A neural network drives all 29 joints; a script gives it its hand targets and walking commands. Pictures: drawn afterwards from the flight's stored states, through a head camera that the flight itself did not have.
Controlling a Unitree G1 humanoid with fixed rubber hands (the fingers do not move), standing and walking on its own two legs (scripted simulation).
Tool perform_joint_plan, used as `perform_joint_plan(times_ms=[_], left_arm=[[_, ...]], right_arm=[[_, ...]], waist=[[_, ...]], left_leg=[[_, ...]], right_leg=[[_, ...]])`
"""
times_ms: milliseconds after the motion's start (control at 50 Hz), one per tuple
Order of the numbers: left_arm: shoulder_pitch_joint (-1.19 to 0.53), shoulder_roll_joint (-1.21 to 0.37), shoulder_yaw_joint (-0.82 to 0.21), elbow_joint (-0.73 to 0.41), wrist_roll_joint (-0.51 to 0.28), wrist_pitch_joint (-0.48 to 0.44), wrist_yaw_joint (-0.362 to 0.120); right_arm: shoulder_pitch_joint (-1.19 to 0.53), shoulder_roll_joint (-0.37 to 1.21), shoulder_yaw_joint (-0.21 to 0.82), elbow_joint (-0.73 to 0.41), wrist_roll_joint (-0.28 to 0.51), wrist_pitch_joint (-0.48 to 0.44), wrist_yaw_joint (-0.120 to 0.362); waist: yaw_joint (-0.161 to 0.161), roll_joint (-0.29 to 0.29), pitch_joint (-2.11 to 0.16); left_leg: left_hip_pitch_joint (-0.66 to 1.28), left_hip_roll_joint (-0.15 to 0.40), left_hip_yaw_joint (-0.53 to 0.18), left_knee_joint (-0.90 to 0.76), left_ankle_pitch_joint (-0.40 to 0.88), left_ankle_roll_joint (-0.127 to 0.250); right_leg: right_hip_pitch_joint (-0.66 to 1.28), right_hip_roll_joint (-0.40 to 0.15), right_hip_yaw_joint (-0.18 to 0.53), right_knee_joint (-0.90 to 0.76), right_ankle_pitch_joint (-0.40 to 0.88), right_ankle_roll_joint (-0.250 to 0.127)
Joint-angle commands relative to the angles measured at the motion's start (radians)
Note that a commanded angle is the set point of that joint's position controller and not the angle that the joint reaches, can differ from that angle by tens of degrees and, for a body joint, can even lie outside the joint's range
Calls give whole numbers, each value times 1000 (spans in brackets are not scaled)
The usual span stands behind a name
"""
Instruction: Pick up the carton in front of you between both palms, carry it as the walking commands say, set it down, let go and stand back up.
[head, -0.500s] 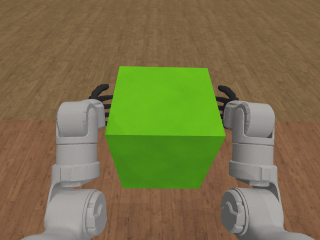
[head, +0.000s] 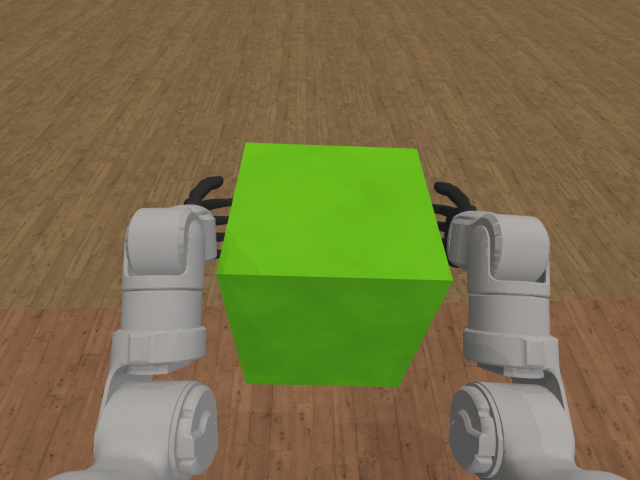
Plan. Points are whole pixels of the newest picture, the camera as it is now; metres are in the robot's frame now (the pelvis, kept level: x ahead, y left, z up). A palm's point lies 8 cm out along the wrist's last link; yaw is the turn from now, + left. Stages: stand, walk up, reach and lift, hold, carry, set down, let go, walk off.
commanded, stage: carry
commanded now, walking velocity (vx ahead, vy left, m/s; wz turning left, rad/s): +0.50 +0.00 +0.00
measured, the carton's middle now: (326, 272) +0.38 +0.00 +0.09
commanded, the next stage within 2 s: none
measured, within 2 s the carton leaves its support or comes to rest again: neither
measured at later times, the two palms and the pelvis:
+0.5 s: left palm (224, 104) +0.65 +0.17 +0.18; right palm (409, 116) +0.63 -0.13 +0.18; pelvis +0.27 +0.04 +0.03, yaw -1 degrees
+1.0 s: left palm (250, 35) +0.90 +0.16 +0.21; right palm (394, 35) +0.93 -0.14 +0.20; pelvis +0.55 -0.01 +0.06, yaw +0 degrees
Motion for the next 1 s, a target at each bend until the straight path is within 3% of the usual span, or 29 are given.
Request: perform_joint_plan(times_ms=[0,20,60,140,200,280,300,320,340,360,380,400,440,460,500,580,640,700,740,760,780,800,820,840,880,900,940,980], left_arm=[[-729,-1055,-579,-98,-457,-11,-227],[-787,-1080,-600,-154,-488,-15,-231],[-851,-1108,-628,-240,-544,-17,-231],[-840,-1077,-639,-304,-568,-5,-230],[-784,-1037,-630,-257,-552,11,-231],[-726,-1022,-610,-140,-513,18,-242],[-715,-1025,-601,-110,-503,16,-245],[-712,-1031,-593,-87,-495,13,-246],[-709,-1038,-587,-72,-486,10,-248],[-721,-1038,-581,-62,-477,8,-249],[-732,-1060,-567,-59,-479,10,-252],[-776,-1063,-569,-69,-475,5,-247],[-774,-1070,-559,-100,-462,-3,-228],[-766,-1070,-553,-121,-452,-5,-215],[-739,-1060,-548,-153,-432,-6,-190],[-700,-1008,-570,-208,-397,-4,-160],[-669,-967,-582,-196,-385,12,-159],[-645,-956,-580,-135,-379,24,-174],[-641,-963,-571,-82,-383,28,-188],[-635,-973,-565,-51,-388,27,-196],[-630,-979,-557,-21,-393,23,-204],[-598,-984,-543,8,-392,17,-212],[-614,-971,-530,30,-387,2,-216],[-642,-1012,-534,9,-408,-2,-222],[-753,-1084,-575,-94,-475,-14,-239],[-804,-1108,-594,-145,-506,-18,-242],[-846,-1133,-617,-220,-550,-23,-241],[-830,-1125,-623,-255,-560,-21,-241]], right_arm=[[-787,1107,588,-83,411,-14,231],[-784,1110,581,-102,404,-17,220],[-766,1099,566,-138,386,-16,195],[-725,1048,570,-183,342,-14,158],[-678,1008,574,-154,315,-1,152],[-651,1007,571,-72,312,10,173],[-656,1016,568,-50,318,10,180],[-659,1029,564,-28,325,8,188],[-646,1040,555,-1,333,2,195],[-632,1047,547,20,340,-5,202],[-650,1029,537,24,336,-17,204],[-680,1070,550,0,355,-21,209],[-792,1131,594,-120,421,-28,220],[-841,1155,613,-175,454,-31,224],[-884,1171,635,-246,495,-31,224],[-839,1121,647,-290,501,-18,222],[-776,1076,644,-249,475,-1,222],[-730,1057,631,-170,446,7,230],[-720,1056,618,-119,430,8,236],[-718,1060,611,-93,424,7,237],[-698,1067,602,-63,420,5,239],[-712,1065,593,-43,417,3,241],[-727,1095,587,-40,417,2,245],[-773,1098,582,-43,410,-4,243],[-773,1120,575,-66,401,-19,227],[-772,1126,569,-85,400,-22,217],[-754,1124,564,-122,386,-23,194],[-727,1108,570,-151,367,-27,174]], waist=[[78,-163,-466],[65,-79,-445],[41,-89,-449],[48,-130,-443],[56,-140,-412],[57,-177,-348],[42,-184,-347],[-1,-180,-369],[-48,-141,-429],[-99,-53,-510],[-104,246,-568],[-108,259,-511],[-92,50,-467],[-80,12,-452],[-54,52,-465],[-77,80,-451],[-90,92,-417],[-88,113,-373],[-64,130,-355],[-23,122,-377],[22,77,-443],[77,-13,-520],[59,-319,-547],[65,-310,-492],[67,-117,-453],[57,-74,-440],[38,-113,-452],[39,-136,-454]], left_leg=[[-547,-41,-67,476,2,27],[-552,-9,-74,443,40,33],[-512,19,-69,362,86,33],[-547,23,-17,224,118,10],[-495,32,10,19,181,2],[-348,-20,107,-224,240,24],[-268,-49,138,-285,233,34],[-126,-93,184,-355,254,43],[107,-113,202,-408,270,57],[362,21,4,-420,180,89],[557,292,-568,-535,135,236],[590,314,-702,-596,272,280],[527,286,-517,-495,483,254],[474,264,-442,-493,513,224],[421,233,-353,-532,439,186],[435,227,-264,-567,446,218],[415,204,-180,-578,495,206],[398,184,-106,-561,616,173],[361,169,-48,-507,730,135],[309,154,4,-403,832,105],[205,125,64,-245,867,64],[19,96,75,-44,604,21],[-300,-49,63,199,186,-19],[-464,-84,-27,356,-10,-2],[-545,-23,-66,469,36,27],[-541,7,-72,424,74,30],[-497,18,-55,362,115,26],[-517,19,-29,325,131,16]], right_leg=[[791,-338,660,-235,211,-230],[738,-321,576,-226,245,-201],[672,-289,483,-257,190,-158],[670,-275,392,-289,197,-174],[637,-252,303,-294,239,-160],[592,-218,197,-272,404,-107],[571,-210,165,-233,483,-87],[534,-196,116,-134,584,-62],[449,-168,55,16,643,-27],[272,-147,34,225,415,23],[-45,-3,54,497,37,66],[-226,48,142,660,-242,56],[-308,-26,177,755,-200,29],[-300,-51,182,708,-164,26],[-254,-66,172,634,-134,30],[-306,-72,122,484,-107,55],[-251,-73,93,274,-33,56],[-152,-37,28,82,29,43],[-19,10,-32,-34,28,27],[139,52,-78,-104,59,17],[384,61,-88,-141,67,0],[630,-94,138,-162,-69,-26],[810,-352,689,-273,-65,-154],[826,-351,788,-304,50,-213],[766,-324,611,-227,253,-198],[716,-306,537,-226,271,-172],[661,-278,456,-261,206,-142],[658,-270,411,-278,195,-153]])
